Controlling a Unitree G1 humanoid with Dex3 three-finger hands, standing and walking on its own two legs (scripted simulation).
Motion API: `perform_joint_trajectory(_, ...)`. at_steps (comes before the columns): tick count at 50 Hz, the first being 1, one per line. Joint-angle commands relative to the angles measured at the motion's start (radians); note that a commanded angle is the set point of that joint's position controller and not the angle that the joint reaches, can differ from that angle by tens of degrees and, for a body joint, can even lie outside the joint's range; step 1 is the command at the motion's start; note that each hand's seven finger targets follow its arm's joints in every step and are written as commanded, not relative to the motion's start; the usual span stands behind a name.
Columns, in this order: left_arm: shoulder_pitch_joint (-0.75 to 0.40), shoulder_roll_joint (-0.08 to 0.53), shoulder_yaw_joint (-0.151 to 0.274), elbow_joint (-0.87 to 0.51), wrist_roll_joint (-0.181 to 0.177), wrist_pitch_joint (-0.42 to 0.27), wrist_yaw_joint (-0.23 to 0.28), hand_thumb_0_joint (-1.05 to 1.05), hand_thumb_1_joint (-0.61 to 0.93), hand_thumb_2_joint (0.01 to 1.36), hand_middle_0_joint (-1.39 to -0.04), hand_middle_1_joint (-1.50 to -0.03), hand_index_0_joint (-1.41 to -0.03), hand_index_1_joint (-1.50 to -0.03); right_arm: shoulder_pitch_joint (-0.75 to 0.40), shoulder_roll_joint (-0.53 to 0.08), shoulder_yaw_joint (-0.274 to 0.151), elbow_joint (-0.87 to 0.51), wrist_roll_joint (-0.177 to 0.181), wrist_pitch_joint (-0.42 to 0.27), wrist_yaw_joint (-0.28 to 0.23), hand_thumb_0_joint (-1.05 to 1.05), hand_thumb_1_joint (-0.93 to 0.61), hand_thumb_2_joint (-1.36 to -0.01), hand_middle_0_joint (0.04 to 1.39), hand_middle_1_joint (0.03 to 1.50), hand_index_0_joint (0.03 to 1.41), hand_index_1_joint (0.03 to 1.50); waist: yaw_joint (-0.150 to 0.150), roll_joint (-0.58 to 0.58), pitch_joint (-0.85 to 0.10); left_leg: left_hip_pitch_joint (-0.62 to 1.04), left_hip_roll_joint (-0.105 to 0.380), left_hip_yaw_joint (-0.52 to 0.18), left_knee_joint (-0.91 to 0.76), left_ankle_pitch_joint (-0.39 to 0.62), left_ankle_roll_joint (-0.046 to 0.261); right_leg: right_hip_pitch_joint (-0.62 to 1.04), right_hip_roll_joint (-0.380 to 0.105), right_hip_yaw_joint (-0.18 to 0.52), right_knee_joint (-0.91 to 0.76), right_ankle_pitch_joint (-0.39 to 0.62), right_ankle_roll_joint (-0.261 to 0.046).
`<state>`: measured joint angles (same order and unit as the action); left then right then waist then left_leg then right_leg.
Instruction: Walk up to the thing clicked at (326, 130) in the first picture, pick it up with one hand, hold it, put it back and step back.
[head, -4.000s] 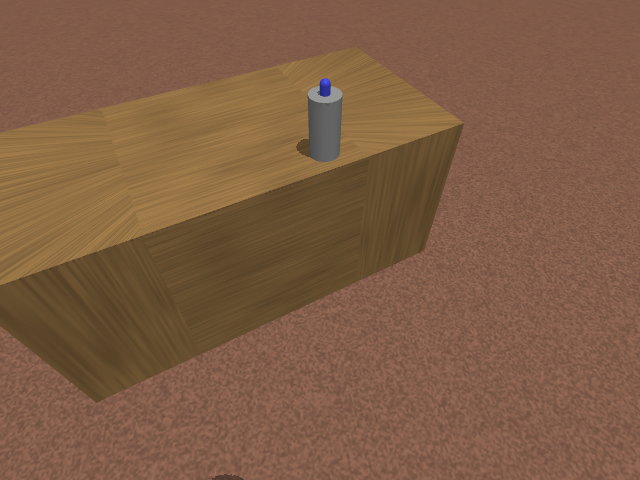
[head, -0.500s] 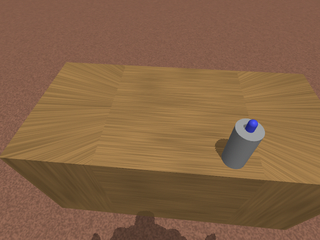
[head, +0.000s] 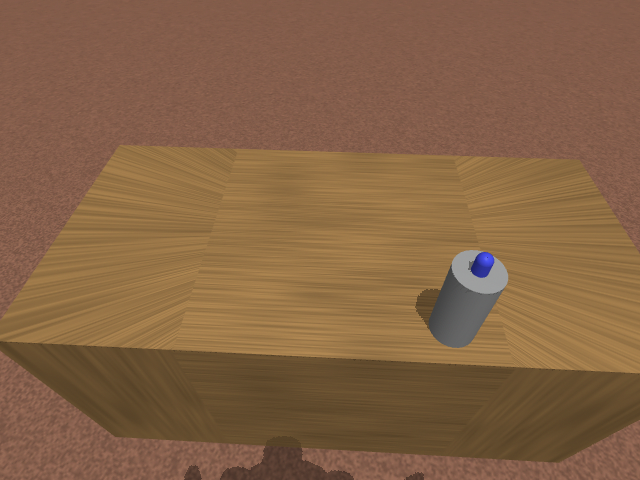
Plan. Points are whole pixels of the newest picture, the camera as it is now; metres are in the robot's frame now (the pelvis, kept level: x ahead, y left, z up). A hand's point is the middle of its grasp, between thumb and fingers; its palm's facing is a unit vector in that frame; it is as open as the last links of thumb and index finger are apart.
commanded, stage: walk up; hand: right
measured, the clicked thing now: (467, 295) +0.43 -0.22 -0.07
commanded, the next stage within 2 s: stand in 0.50 s
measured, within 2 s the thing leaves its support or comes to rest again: neither
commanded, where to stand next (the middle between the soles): +0.05 +0.01 m, yaw -1 degrees
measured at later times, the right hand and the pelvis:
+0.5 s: hand out of the picture +0.07 -0.25 -0.16, palm faces +0.02 +0.95 -0.32, open 7.4 cm; pelvis +0.01 +0.00 +0.00, yaw -1 degrees
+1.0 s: hand out of the picture +0.08 -0.26 -0.15, palm faces -0.01 +0.94 -0.33, open 7.4 cm; pelvis +0.00 +0.00 +0.00, yaw +0 degrees
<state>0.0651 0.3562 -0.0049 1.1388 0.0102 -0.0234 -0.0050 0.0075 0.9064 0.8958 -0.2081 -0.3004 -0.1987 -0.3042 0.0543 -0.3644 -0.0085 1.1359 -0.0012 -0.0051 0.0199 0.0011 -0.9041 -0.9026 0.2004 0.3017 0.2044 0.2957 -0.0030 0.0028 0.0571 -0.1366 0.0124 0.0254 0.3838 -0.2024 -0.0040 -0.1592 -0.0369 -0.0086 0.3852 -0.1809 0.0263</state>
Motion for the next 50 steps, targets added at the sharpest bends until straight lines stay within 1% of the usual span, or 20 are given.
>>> perform_joint_trajectory(1,-0.049,0.222,0.044,-0.049,-0.002,-0.025,0.012,0.000,0.900,0.900,-0.200,-0.300,-0.200,-0.300,-0.047,-0.200,-0.042,-0.051,-0.003,-0.021,-0.016,0.000,-0.900,-0.900,0.200,0.300,0.200,0.300,0.003,-0.017,-0.110,0.038,0.104,-0.078,-0.077,0.091,0.027,0.031,-0.100,0.091,-0.085,0.122,-0.041)
perform_joint_trajectory(3,-0.050,0.220,0.045,-0.047,-0.002,-0.024,0.013,0.000,0.900,0.900,-0.200,-0.300,-0.200,-0.300,-0.045,-0.200,-0.044,-0.047,-0.005,-0.021,-0.017,0.000,-0.900,-0.900,0.200,0.300,0.200,0.300,0.003,-0.015,-0.107,0.048,0.104,-0.074,-0.079,0.097,0.026,0.024,-0.099,0.094,-0.092,0.119,-0.041)
perform_joint_trajectory(5,-0.054,0.218,0.044,-0.045,0.000,-0.022,0.013,0.000,0.900,0.900,-0.200,-0.300,-0.200,-0.300,-0.047,-0.200,-0.044,-0.043,-0.006,-0.019,-0.018,0.000,-0.900,-0.900,0.200,0.300,0.200,0.300,0.002,-0.011,-0.101,0.039,0.104,-0.072,-0.089,0.074,0.025,0.027,-0.100,0.094,-0.094,0.117,-0.040)
perform_joint_trajectory(8,-0.050,0.215,0.046,-0.039,0.001,-0.018,0.013,0.000,0.900,0.900,-0.200,-0.300,-0.200,-0.300,-0.047,-0.200,-0.046,-0.041,-0.009,-0.018,-0.018,0.000,-0.900,-0.900,0.200,0.300,0.200,0.300,0.004,-0.005,-0.063,0.018,0.104,-0.078,-0.110,0.016,0.025,0.005,-0.089,0.093,-0.108,0.054,-0.037)
perform_joint_trajectory(13,-0.046,0.211,0.048,-0.038,0.002,-0.017,0.011,0.000,0.900,0.900,-0.200,-0.300,-0.200,-0.300,-0.031,-0.195,-0.045,-0.035,-0.010,-0.019,-0.017,0.000,-0.900,-0.900,0.200,0.300,0.200,0.300,0.003,-0.004,-0.069,0.009,0.103,-0.080,-0.118,-0.014,0.025,0.013,-0.088,0.102,-0.112,0.025,-0.039)
perform_joint_trajectory(18,-0.032,0.205,0.049,-0.036,0.004,-0.016,0.012,0.000,0.900,0.900,-0.200,-0.300,-0.200,-0.300,-0.030,-0.200,-0.047,-0.040,-0.009,-0.023,-0.020,0.000,-0.900,-0.900,0.200,0.300,0.200,0.300,0.004,0.002,-0.095,0.026,0.112,-0.077,-0.114,0.052,0.029,0.037,-0.086,0.087,-0.095,0.106,-0.035)
perform_joint_trajectory(24,-0.036,0.201,0.050,-0.035,0.002,-0.012,0.014,0.000,0.900,0.900,-0.200,-0.300,-0.200,-0.300,-0.014,-0.195,-0.048,-0.039,-0.009,-0.022,-0.021,0.000,-0.900,-0.900,0.200,0.300,0.200,0.300,0.001,0.004,-0.075,0.017,0.114,-0.079,-0.120,0.064,0.025,0.033,-0.081,0.084,-0.087,0.101,-0.035)
perform_joint_trajectory(25,-0.033,0.206,0.044,-0.048,-0.003,-0.014,0.015,0.000,0.900,0.900,-0.200,-0.300,-0.200,-0.300,-0.033,-0.193,-0.044,-0.047,-0.010,-0.026,-0.023,0.000,-0.900,-0.900,0.200,0.300,0.200,0.300,0.001,-0.012,-0.075,0.033,0.128,-0.097,-0.118,0.189,0.022,0.037,-0.095,0.089,-0.079,0.182,-0.034)
perform_joint_trajectory(26,-0.030,0.203,0.045,-0.047,-0.005,-0.013,0.016,0.000,0.900,0.900,-0.200,-0.300,-0.200,-0.300,-0.026,-0.197,-0.046,-0.046,-0.009,-0.027,-0.024,0.000,-0.900,-0.900,0.200,0.300,0.200,0.300,0.001,-0.012,-0.097,0.048,0.132,-0.093,-0.110,0.223,0.020,0.055,-0.096,0.086,-0.076,0.202,-0.034)
perform_joint_trajectory(29,-0.021,0.198,0.044,-0.050,-0.004,-0.011,0.014,0.000,0.900,0.900,-0.200,-0.300,-0.200,-0.300,-0.016,-0.199,-0.044,-0.040,-0.007,-0.029,-0.027,0.000,-0.900,-0.900,0.200,0.300,0.200,0.300,0.000,0.003,-0.109,0.050,0.128,-0.085,-0.111,0.231,0.017,0.074,-0.097,0.086,-0.083,0.218,-0.030)
perform_joint_trajectory(34,-0.022,0.202,0.042,-0.053,-0.002,-0.007,0.014,0.000,0.900,0.900,-0.200,-0.300,-0.200,-0.300,-0.032,-0.190,-0.040,-0.042,-0.006,-0.025,-0.024,0.000,-0.900,-0.900,0.200,0.300,0.200,0.300,0.000,0.005,-0.089,0.041,0.124,-0.088,-0.131,0.145,0.013,0.059,-0.093,0.082,-0.102,0.141,-0.028)
perform_joint_trajectory(36,-0.024,0.201,0.042,-0.057,-0.001,-0.008,0.013,0.000,0.900,0.900,-0.200,-0.300,-0.200,-0.300,-0.029,-0.195,-0.042,-0.044,-0.006,-0.025,-0.023,0.000,-0.900,-0.900,0.200,0.300,0.200,0.300,-0.002,0.005,-0.098,0.047,0.124,-0.084,-0.130,0.145,0.015,0.066,-0.099,0.087,-0.103,0.155,-0.032)
perform_joint_trajectory(38,-0.019,0.203,0.040,-0.056,-0.003,-0.008,0.011,0.000,0.900,0.900,-0.200,-0.300,-0.200,-0.300,-0.027,-0.194,-0.039,-0.041,-0.005,-0.025,-0.022,0.000,-0.900,-0.900,0.200,0.300,0.200,0.300,-0.001,0.005,-0.083,0.048,0.121,-0.086,-0.139,0.119,0.012,0.049,-0.096,0.089,-0.111,0.125,-0.031)
perform_joint_trajectory(41,-0.021,0.209,0.041,-0.061,0.000,-0.011,0.013,0.000,0.900,0.900,-0.200,-0.300,-0.200,-0.300,-0.034,-0.195,-0.041,-0.047,-0.007,-0.025,-0.021,0.000,-0.900,-0.900,0.200,0.300,0.200,0.300,-0.001,-0.002,-0.099,0.062,0.123,-0.086,-0.130,0.144,0.015,0.052,-0.101,0.086,-0.113,0.144,-0.031)
perform_joint_trajectory(42,-0.027,0.210,0.042,-0.061,-0.001,-0.010,0.013,0.000,0.900,0.900,-0.200,-0.300,-0.200,-0.300,-0.021,-0.191,-0.038,-0.045,-0.007,-0.025,-0.022,0.000,-0.900,-0.900,0.200,0.300,0.200,0.300,-0.006,-0.007,-0.087,0.043,0.122,-0.086,-0.134,0.122,0.014,0.055,-0.100,0.091,-0.118,0.133,-0.030)
perform_joint_trajectory(44,-0.024,0.203,0.040,-0.060,-0.001,-0.009,0.012,0.000,0.900,0.900,-0.200,-0.300,-0.200,-0.300,-0.030,-0.194,-0.037,-0.047,-0.007,-0.024,-0.021,0.000,-0.900,-0.900,0.200,0.300,0.200,0.300,-0.003,0.008,-0.081,0.041,0.122,-0.089,-0.135,0.100,0.014,0.047,-0.099,0.088,-0.120,0.109,-0.030)
perform_joint_trajectory(46,-0.019,0.209,0.040,-0.062,-0.001,-0.012,0.012,0.000,0.900,0.900,-0.200,-0.300,-0.200,-0.300,-0.026,-0.193,-0.038,-0.047,-0.007,-0.024,-0.020,0.000,-0.900,-0.900,0.200,0.300,0.200,0.300,-0.003,-0.004,-0.090,0.048,0.121,-0.088,-0.133,0.113,0.016,0.051,-0.100,0.085,-0.121,0.121,-0.029)
perform_joint_trajectory(48,-0.016,0.207,0.039,-0.062,-0.001,-0.013,0.012,0.000,0.900,0.900,-0.200,-0.300,-0.200,-0.300,-0.030,-0.196,-0.038,-0.050,-0.007,-0.025,-0.020,0.000,-0.900,-0.900,0.200,0.300,0.200,0.300,-0.001,-0.005,-0.105,0.064,0.126,-0.088,-0.123,0.151,0.017,0.059,-0.103,0.086,-0.113,0.162,-0.030)
perform_joint_trajectory(49,-0.022,0.211,0.040,-0.061,-0.002,-0.012,0.012,0.000,0.900,0.900,-0.200,-0.300,-0.200,-0.300,-0.017,-0.190,-0.035,-0.047,-0.007,-0.024,-0.020,0.000,-0.900,-0.900,0.200,0.300,0.200,0.300,-0.006,-0.006,-0.091,0.045,0.124,-0.090,-0.132,0.130,0.014,0.058,-0.101,0.086,-0.117,0.137,-0.030)
perform_joint_trajectory(50,-0.020,0.208,0.040,-0.063,0.000,-0.012,0.013,0.000,0.900,0.900,-0.200,-0.300,-0.200,-0.300,-0.021,-0.197,-0.037,-0.049,-0.008,-0.025,-0.021,0.000,-0.900,-0.900,0.200,0.300,0.200,0.300,-0.005,0.004,-0.100,0.053,0.123,-0.087,-0.126,0.131,0.016,0.061,-0.102,0.085,-0.120,0.144,-0.031)
